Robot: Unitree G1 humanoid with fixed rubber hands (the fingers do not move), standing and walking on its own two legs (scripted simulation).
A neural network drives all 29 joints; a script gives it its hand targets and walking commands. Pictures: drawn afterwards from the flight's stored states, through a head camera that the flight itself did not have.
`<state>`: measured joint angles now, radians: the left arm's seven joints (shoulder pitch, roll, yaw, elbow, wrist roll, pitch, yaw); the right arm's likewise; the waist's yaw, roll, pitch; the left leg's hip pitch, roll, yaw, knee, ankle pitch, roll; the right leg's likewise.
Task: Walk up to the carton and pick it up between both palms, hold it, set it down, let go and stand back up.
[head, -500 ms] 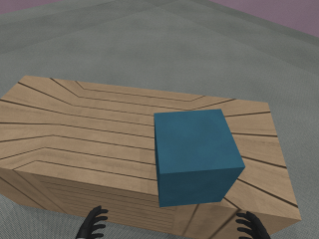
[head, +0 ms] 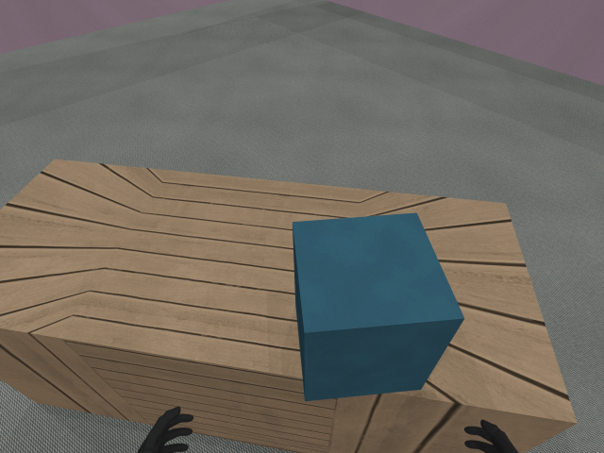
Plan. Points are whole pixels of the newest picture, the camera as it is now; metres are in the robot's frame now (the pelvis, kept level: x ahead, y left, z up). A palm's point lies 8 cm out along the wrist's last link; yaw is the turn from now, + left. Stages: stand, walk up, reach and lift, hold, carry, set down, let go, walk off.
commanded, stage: stand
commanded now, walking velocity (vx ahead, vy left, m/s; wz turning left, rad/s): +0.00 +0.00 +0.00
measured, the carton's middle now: (359, 309) +0.38 -0.06 -0.07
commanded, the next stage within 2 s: none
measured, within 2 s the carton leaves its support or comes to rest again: neither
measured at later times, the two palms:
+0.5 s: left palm out of the picture -0.01 +0.27 -0.13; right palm out of the picture -0.01 -0.24 -0.11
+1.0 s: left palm out of the picture -0.06 +0.27 -0.14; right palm out of the picture -0.02 -0.24 -0.12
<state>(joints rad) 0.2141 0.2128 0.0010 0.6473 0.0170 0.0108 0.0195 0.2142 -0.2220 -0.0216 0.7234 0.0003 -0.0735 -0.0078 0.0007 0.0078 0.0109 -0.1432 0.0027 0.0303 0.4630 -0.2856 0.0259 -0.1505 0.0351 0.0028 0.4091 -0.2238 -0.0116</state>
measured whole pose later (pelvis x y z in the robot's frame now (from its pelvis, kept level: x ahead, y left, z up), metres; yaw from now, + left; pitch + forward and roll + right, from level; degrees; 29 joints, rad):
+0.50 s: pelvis -0.05 +0.01 +0.00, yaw +1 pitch -4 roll -1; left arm 0.32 0.25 -0.01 0.87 0.02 -0.01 0.00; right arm 0.40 -0.26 0.01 0.75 0.00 -0.02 -0.02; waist 0.00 0.00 0.02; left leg -0.21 -0.03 0.02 0.48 -0.21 0.05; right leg -0.21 0.00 0.00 0.44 -0.16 0.01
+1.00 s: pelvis -0.05 +0.02 +0.00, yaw +3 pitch -2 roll +0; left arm 0.38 0.25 -0.01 0.93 0.02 -0.01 0.01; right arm 0.43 -0.26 0.00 0.79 0.00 -0.01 -0.02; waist 0.00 0.00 0.00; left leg -0.25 -0.04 0.03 0.49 -0.21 0.05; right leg -0.26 -0.01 0.02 0.48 -0.19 0.02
